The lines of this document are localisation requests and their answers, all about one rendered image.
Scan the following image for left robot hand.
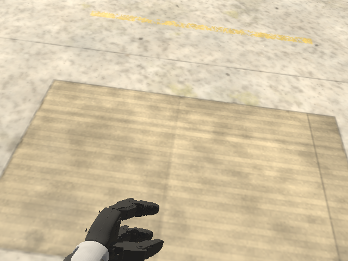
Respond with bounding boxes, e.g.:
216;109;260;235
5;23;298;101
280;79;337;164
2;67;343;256
85;198;164;261

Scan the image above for left robot forearm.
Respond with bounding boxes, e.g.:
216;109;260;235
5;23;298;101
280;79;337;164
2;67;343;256
63;241;109;261

